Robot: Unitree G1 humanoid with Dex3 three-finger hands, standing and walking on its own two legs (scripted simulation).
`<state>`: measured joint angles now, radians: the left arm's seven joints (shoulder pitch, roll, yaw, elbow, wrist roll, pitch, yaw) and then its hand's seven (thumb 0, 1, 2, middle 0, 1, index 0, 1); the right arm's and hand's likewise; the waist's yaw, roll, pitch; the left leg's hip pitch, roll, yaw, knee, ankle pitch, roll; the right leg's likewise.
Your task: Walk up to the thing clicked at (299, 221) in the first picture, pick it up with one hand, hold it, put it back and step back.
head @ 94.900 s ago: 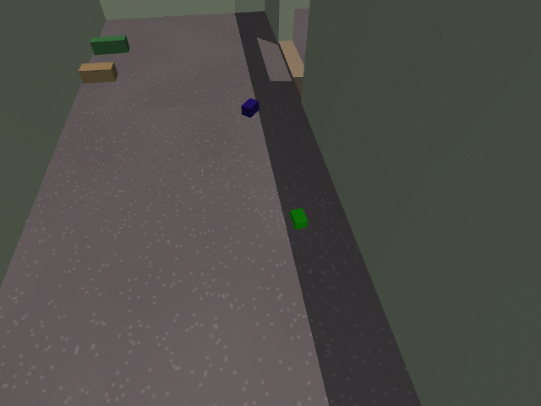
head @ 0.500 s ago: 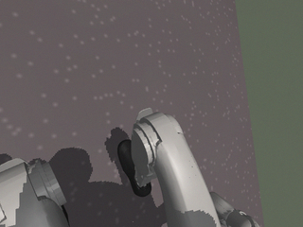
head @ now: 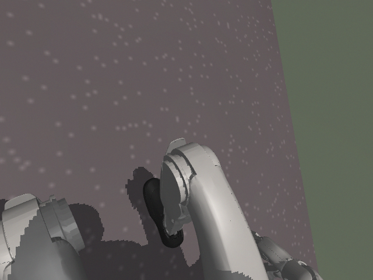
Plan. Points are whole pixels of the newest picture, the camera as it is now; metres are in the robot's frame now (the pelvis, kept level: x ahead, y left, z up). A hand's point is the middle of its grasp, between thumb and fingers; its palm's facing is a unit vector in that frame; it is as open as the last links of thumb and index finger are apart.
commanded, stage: close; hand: left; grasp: from above
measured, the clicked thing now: out of the picture +0.47 +0.32 -0.28
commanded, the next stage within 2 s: none
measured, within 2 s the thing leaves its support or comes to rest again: neither
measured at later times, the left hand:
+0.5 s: hand out of the picture +0.45 +0.31 -0.26, palm faces -0.52 -0.07 -0.85, open 13.4 cm
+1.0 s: hand out of the picture +0.45 +0.32 -0.26, palm faces -0.51 -0.07 -0.86, open 13.0 cm
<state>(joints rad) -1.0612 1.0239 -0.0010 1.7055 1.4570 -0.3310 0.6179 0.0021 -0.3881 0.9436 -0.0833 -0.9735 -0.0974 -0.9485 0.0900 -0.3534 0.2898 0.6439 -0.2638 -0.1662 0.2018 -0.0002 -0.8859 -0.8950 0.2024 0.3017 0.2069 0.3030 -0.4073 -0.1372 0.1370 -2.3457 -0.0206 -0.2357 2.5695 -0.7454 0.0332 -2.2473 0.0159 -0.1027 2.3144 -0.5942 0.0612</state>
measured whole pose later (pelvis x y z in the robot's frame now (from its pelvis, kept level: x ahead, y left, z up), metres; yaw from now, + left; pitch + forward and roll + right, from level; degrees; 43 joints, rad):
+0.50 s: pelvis +0.00 +0.00 -0.01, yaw +0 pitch +27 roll -17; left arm -1.05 1.09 0.07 1.66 1.43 -0.39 0.53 0.00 -0.35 0.90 -0.10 -1.00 -0.13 -0.97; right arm 0.10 -0.36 0.34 0.57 -0.27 -0.15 0.21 0.00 -0.89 -0.90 0.20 0.30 0.21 0.30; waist -0.40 -0.14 0.21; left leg -2.33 -0.03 -0.26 2.60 -0.76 0.01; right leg -2.24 0.02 -0.12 2.34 -0.60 0.07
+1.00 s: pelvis +0.00 +0.00 +0.00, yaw -1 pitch +27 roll -17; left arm -1.04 1.09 0.07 1.64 1.43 -0.38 0.52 0.00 -0.28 0.86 -0.15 -0.94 -0.17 -0.91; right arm 0.12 -0.37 0.34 0.58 -0.27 -0.14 0.19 0.00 -0.89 -0.90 0.20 0.30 0.21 0.30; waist -0.40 -0.15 0.20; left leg -2.34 -0.02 -0.26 2.59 -0.75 0.02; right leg -2.24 0.02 -0.12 2.33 -0.59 0.06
